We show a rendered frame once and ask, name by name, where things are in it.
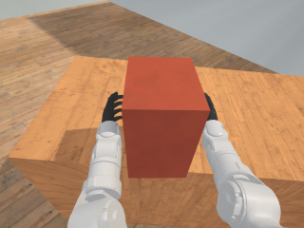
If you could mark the right robot forearm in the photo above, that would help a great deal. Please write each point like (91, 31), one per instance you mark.
(222, 156)

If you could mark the robot right hand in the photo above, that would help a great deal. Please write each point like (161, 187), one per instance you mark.
(213, 114)

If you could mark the robot left hand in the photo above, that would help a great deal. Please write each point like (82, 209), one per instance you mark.
(109, 111)

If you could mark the robot right upper arm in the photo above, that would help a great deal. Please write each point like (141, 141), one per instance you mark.
(244, 204)

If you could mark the robot left upper arm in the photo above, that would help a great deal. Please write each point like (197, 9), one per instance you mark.
(100, 213)

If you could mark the left robot forearm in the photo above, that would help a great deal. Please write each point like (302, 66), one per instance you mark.
(103, 180)

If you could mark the pedestal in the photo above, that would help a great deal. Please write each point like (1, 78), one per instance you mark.
(263, 114)

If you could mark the carton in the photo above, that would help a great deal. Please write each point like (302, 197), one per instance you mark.
(164, 112)

